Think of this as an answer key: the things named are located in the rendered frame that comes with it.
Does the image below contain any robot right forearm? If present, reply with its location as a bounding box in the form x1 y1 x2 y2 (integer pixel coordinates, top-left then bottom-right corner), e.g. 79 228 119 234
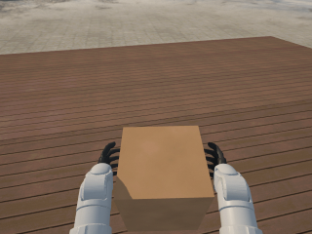
214 164 263 234

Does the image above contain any robot right hand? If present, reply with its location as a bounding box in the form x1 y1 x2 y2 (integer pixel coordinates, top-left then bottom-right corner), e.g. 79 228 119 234
204 142 227 178

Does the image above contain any robot left forearm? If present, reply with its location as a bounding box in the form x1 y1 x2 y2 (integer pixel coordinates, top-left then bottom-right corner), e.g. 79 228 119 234
69 163 113 234

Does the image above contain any carton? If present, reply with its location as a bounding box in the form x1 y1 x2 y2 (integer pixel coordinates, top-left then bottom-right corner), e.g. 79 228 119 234
113 126 215 232

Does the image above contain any robot left hand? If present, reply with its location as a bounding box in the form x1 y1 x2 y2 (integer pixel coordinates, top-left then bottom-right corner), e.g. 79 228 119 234
97 141 121 176

